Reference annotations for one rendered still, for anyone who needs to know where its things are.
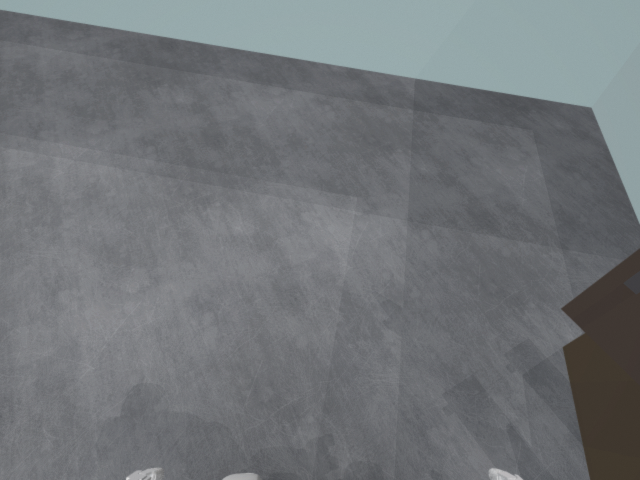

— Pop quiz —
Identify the cupboard door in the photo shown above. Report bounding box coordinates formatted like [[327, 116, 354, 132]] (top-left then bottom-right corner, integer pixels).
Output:
[[561, 249, 640, 386]]

